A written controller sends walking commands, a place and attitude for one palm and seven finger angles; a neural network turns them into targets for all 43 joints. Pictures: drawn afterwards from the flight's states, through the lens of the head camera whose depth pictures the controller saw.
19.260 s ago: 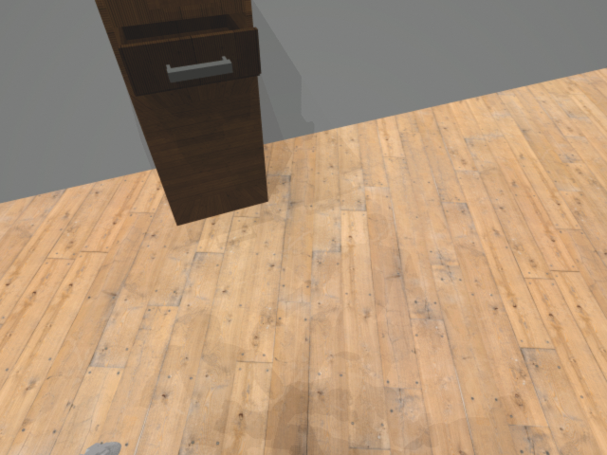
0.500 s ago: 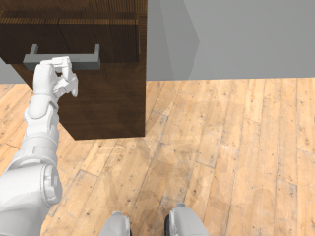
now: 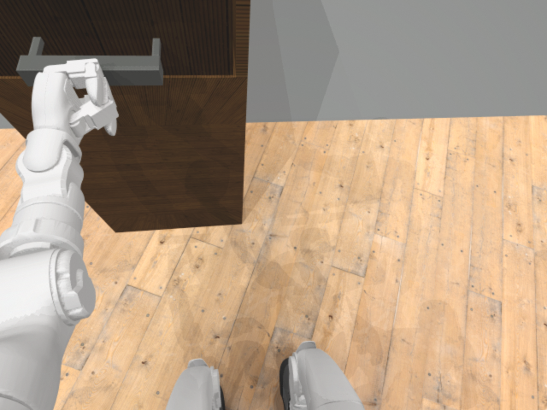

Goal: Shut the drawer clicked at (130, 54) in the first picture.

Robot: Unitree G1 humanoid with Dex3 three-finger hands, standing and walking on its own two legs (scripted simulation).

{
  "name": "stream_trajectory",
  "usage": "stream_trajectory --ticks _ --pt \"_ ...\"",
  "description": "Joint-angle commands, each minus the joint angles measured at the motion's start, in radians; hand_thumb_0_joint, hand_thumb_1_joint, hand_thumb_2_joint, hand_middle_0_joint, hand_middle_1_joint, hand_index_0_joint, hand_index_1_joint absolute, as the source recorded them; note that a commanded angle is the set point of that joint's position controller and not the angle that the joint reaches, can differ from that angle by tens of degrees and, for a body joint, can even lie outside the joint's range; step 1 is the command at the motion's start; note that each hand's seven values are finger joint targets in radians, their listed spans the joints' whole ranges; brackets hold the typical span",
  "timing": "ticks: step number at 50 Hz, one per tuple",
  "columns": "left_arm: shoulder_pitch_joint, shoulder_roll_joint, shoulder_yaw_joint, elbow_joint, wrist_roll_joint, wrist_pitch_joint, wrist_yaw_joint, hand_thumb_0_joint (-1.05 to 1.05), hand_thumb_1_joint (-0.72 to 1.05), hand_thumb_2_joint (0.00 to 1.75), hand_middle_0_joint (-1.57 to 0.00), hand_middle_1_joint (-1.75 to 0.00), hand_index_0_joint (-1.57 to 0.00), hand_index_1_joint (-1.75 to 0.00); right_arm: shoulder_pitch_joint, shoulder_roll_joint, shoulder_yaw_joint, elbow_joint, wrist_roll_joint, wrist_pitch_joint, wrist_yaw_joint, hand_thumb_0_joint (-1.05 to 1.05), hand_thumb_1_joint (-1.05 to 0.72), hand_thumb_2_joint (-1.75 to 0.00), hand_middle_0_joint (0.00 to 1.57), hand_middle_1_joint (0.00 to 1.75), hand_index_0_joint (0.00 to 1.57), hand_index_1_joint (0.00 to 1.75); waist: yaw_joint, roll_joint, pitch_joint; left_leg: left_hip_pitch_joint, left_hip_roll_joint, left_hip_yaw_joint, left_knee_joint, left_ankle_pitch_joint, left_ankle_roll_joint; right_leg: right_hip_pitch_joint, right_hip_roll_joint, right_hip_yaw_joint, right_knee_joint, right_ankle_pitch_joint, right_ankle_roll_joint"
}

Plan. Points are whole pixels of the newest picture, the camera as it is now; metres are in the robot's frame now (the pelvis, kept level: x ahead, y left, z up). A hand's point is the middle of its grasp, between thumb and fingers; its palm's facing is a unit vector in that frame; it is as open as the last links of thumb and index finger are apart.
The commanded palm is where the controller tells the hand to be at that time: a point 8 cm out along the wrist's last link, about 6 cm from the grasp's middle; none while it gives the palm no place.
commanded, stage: push the drawer shut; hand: left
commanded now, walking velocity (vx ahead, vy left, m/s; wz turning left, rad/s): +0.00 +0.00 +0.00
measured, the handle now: (96, 58) +0.61 +0.20 +0.08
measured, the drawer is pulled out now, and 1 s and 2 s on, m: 0.00 0.00 0.00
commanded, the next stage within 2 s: pull the fist back off the drawer in 0.22 s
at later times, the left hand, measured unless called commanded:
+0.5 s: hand (108, 102) +0.53 +0.18 +0.07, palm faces +0.01 -1.00 -0.04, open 3.1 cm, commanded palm +0.54 +0.21 +0.08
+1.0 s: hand (118, 109) +0.51 +0.17 +0.08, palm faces +0.01 -1.00 -0.02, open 3.3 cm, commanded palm +0.48 +0.22 +0.08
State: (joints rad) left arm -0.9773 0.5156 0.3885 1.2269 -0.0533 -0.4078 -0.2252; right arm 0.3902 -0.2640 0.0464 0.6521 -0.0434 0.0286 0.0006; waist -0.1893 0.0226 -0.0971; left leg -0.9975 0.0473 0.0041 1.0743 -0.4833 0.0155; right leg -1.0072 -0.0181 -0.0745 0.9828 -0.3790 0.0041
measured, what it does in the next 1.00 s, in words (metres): stands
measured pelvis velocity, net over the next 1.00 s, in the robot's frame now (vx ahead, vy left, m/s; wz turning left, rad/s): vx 0.00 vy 0.00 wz -0.03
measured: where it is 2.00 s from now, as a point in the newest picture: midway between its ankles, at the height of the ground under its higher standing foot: outside the picture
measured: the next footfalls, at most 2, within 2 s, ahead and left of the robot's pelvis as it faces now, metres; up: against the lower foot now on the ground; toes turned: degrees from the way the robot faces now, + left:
none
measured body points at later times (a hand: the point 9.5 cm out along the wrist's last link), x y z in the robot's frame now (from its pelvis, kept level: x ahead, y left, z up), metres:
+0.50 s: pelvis -0.03 +0.00 -0.01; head +0.13 +0.03 +0.41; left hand +0.52 +0.23 +0.08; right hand -0.03 -0.27 -0.11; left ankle +0.01 +0.11 -0.66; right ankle +0.04 -0.13 -0.66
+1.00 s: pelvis +0.00 +0.00 +0.01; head +0.13 +0.01 +0.44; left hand +0.51 +0.22 +0.08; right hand +0.00 -0.26 -0.10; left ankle +0.01 +0.11 -0.66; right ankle +0.04 -0.13 -0.66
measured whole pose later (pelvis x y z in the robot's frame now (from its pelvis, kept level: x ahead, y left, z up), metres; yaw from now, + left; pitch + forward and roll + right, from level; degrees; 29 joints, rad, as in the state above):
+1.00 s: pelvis +0.00 +0.00 +0.01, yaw -2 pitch +22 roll -2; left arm -0.85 0.46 0.40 1.11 -0.07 -0.40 -0.19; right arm 0.41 -0.26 0.04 0.61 -0.03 0.04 0.02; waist -0.19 0.02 -0.10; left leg -0.93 0.06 0.03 1.02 -0.48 0.02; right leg -0.95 0.00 -0.04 0.94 -0.36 0.01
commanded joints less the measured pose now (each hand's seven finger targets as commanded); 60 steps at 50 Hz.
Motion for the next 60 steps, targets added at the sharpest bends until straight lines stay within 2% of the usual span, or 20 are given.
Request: stream_trajectory --ticks 1,5,9,11,13,18,23,25,28,30,33,35,42,46,49,51,52,53,56,60 --pt "-0.660 0.241 0.009 -0.239 -0.008 -0.054 0.044 0.00 0.90 0.90 -1.40 -1.60 -1.40 -1.60 0.183 -0.192 -0.062 -0.025 -0.003 -0.014 -0.018 0.00 -0.90 -0.90 0.20 0.30 0.20 0.30 -0.089 0.154 -0.478 0.352 -0.019 -0.077 -0.120 0.297 0.006 0.164 0.052 0.036 -0.110 0.146 -0.015" --pt "-0.723 0.219 -0.041 -0.211 0.005 -0.050 0.046 0.00 0.90 0.90 -1.40 -1.60 -1.40 -1.60 0.180 -0.193 -0.052 -0.018 -0.003 -0.024 -0.023 0.00 -0.90 -0.90 0.20 0.30 0.20 0.30 -0.114 0.194 -0.451 0.338 -0.020 -0.089 -0.124 0.227 0.004 0.105 0.050 0.030 -0.106 0.090 -0.019" --pt "-0.791 0.229 -0.054 -0.244 0.002 -0.056 0.046 0.00 0.90 0.90 -1.40 -1.60 -1.40 -1.60 0.187 -0.200 -0.048 -0.013 -0.008 -0.038 -0.026 0.00 -0.90 -0.90 0.20 0.30 0.20 0.30 -0.124 0.245 -0.514 0.386 -0.018 -0.104 -0.119 0.237 0.000 0.076 0.049 0.027 -0.097 0.088 -0.021" --pt "-0.792 0.193 -0.079 -0.221 -0.006 -0.046 0.048 0.00 0.90 0.90 -1.40 -1.60 -1.40 -1.60 0.183 -0.203 -0.045 -0.006 -0.007 -0.047 -0.027 0.00 -0.90 -0.90 0.20 0.30 0.20 0.30 -0.138 0.220 -0.480 0.371 -0.015 -0.111 -0.127 0.182 0.002 0.054 0.048 0.023 -0.105 0.056 -0.019" --pt "-0.807 0.222 -0.067 -0.221 -0.008 -0.044 0.051 0.00 0.90 0.90 -1.40 -1.60 -1.40 -1.60 0.186 -0.210 -0.041 -0.003 -0.006 -0.054 -0.031 0.00 -0.90 -0.90 0.20 0.30 0.20 0.30 -0.137 0.226 -0.484 0.364 -0.014 -0.113 -0.131 0.175 0.003 0.058 0.048 0.024 -0.105 0.053 -0.020" --pt "-0.810 0.205 -0.084 -0.200 -0.006 -0.029 0.059 0.00 0.90 0.90 -1.40 -1.60 -1.40 -1.60 0.184 -0.211 -0.036 -0.003 -0.004 -0.075 -0.035 0.00 -0.90 -0.90 0.20 0.30 0.20 0.30 -0.144 0.232 -0.482 0.342 -0.017 -0.110 -0.138 0.114 0.007 0.051 0.047 0.025 -0.110 0.021 -0.019" --pt "-0.786 0.256 -0.047 -0.170 -0.001 -0.024 0.057 0.00 0.90 0.90 -1.40 -1.60 -1.40 -1.60 0.187 -0.212 -0.031 -0.015 -0.004 -0.077 -0.029 0.00 -0.90 -0.90 0.20 0.30 0.20 0.30 -0.135 0.195 -0.459 0.264 -0.023 -0.093 -0.130 0.083 0.014 0.095 0.047 0.038 -0.116 0.004 -0.018" --pt "-0.781 0.274 -0.031 -0.180 0.004 -0.029 0.053 0.00 0.90 0.90 -1.40 -1.60 -1.40 -1.60 0.192 -0.211 -0.033 -0.022 -0.006 -0.075 -0.027 0.00 -0.90 -0.90 0.20 0.30 0.20 0.30 -0.122 0.196 -0.478 0.263 -0.025 -0.093 -0.130 0.086 0.013 0.112 0.047 0.036 -0.112 0.005 -0.021" --pt "-0.761 0.238 -0.042 -0.202 0.001 -0.037 0.048 0.00 0.90 0.90 -1.40 -1.60 -1.40 -1.60 0.197 -0.207 -0.039 -0.026 -0.009 -0.072 -0.016 0.00 -0.90 -0.90 0.20 0.30 0.20 0.30 -0.114 0.226 -0.511 0.319 -0.024 -0.098 -0.126 0.128 0.008 0.092 0.049 0.030 -0.104 0.032 -0.024" --pt "-0.716 0.270 -0.011 -0.165 0.000 -0.027 0.051 0.00 0.90 0.90 -1.40 -1.60 -1.40 -1.60 0.196 -0.211 -0.038 -0.030 -0.007 -0.066 -0.015 0.00 -0.90 -0.90 0.20 0.30 0.20 0.30 -0.107 0.160 -0.456 0.264 -0.022 -0.092 -0.133 0.095 0.012 0.119 0.051 0.033 -0.114 0.012 -0.021" --pt "-0.669 0.244 -0.015 -0.218 -0.002 -0.036 0.045 0.00 0.90 0.90 -1.40 -1.60 -1.40 -1.60 0.199 -0.206 -0.046 -0.043 -0.007 -0.058 -0.007 0.00 -0.90 -0.90 0.20 0.30 0.20 0.30 -0.078 0.218 -0.518 0.335 -0.023 -0.090 -0.136 0.157 0.005 0.124 0.051 0.028 -0.106 0.050 -0.027" --pt "-0.608 0.245 -0.001 -0.218 -0.009 -0.035 0.044 0.00 0.90 0.90 -1.40 -1.60 -1.40 -1.60 0.197 -0.204 -0.048 -0.051 -0.005 -0.050 -0.003 0.00 -0.90 -0.90 0.20 0.30 0.20 0.30 -0.060 0.169 -0.506 0.316 -0.024 -0.082 -0.141 0.164 0.007 0.168 0.054 0.031 -0.115 0.057 -0.026" --pt "-0.430 0.205 0.006 -0.292 -0.025 -0.053 0.043 0.00 0.90 0.90 -1.40 -1.60 -1.40 -1.60 0.182 -0.190 -0.060 -0.078 0.004 -0.024 0.003 0.00 -0.90 -0.90 0.20 0.30 0.20 0.30 -0.011 0.151 -0.495 0.359 -0.023 -0.055 -0.164 0.256 0.005 0.246 0.060 0.029 -0.126 0.134 -0.028" --pt "-0.260 0.202 0.043 -0.330 -0.040 -0.053 0.045 0.00 0.90 0.90 -1.40 -1.60 -1.40 -1.60 0.165 -0.179 -0.068 -0.106 0.013 -0.003 0.006 0.00 -0.90 -0.90 0.20 0.30 0.20 0.30 0.037 0.097 -0.496 0.331 -0.029 -0.022 -0.180 0.318 0.006 0.365 0.060 0.039 -0.132 0.234 -0.024" --pt "-0.251 0.197 0.040 -0.359 -0.042 -0.060 0.045 0.00 0.90 0.90 -1.40 -1.60 -1.40 -1.60 0.158 -0.173 -0.072 -0.108 0.019 0.007 0.001 0.00 -0.90 -0.90 0.20 0.30 0.20 0.30 0.030 0.071 -0.459 0.328 -0.027 -0.017 -0.182 0.349 0.008 0.378 0.059 0.041 -0.129 0.284 -0.020" --pt "-0.253 0.172 0.026 -0.389 -0.047 -0.071 0.045 0.00 0.90 0.90 -1.40 -1.60 -1.40 -1.60 0.151 -0.169 -0.077 -0.108 0.021 0.010 0.000 0.00 -0.90 -0.90 0.20 0.30 0.20 0.30 0.029 0.076 -0.457 0.356 -0.026 -0.016 -0.186 0.371 0.005 0.380 0.059 0.040 -0.130 0.301 -0.021" --pt "-0.253 0.158 0.021 -0.429 -0.054 -0.082 0.044 0.00 0.90 0.90 -1.40 -1.60 -1.40 -1.60 0.147 -0.166 -0.080 -0.112 0.019 0.007 -0.001 0.00 -0.90 -0.90 0.20 0.30 0.20 0.30 0.034 0.121 -0.479 0.398 -0.026 -0.014 -0.179 0.422 0.004 0.375 0.059 0.041 -0.125 0.333 -0.024" --pt "-0.221 0.174 0.039 -0.439 -0.058 -0.088 0.043 0.00 0.90 0.90 -1.40 -1.60 -1.40 -1.60 0.149 -0.169 -0.084 -0.107 0.019 0.008 -0.001 0.00 -0.90 -0.90 0.20 0.30 0.20 0.30 0.046 0.114 -0.515 0.425 -0.024 -0.019 -0.176 0.462 -0.002 0.384 0.058 0.039 -0.120 0.355 -0.024" --pt "-0.171 0.117 0.007 -0.394 -0.069 -0.076 0.027 0.00 0.90 0.90 -1.40 -1.60 -1.40 -1.60 0.141 -0.161 -0.085 -0.096 0.024 0.010 -0.001 0.00 -0.90 -0.90 0.20 0.30 0.20 0.30 0.041 0.073 -0.460 0.395 -0.024 -0.011 -0.178 0.467 -0.002 0.396 0.057 0.039 -0.126 0.378 -0.021" --pt "-0.013 0.095 -0.009 -0.610 -0.104 -0.051 0.007 0.00 0.90 0.90 -1.40 -1.60 -1.40 -1.60 0.104 -0.151 -0.092 -0.143 0.044 0.013 0.002 0.00 -0.90 -0.90 0.20 0.30 0.20 0.30 0.098 0.156 -0.560 0.544 -0.017 -0.013 -0.215 0.646 -0.011 0.480 0.057 0.036 -0.147 0.467 -0.025"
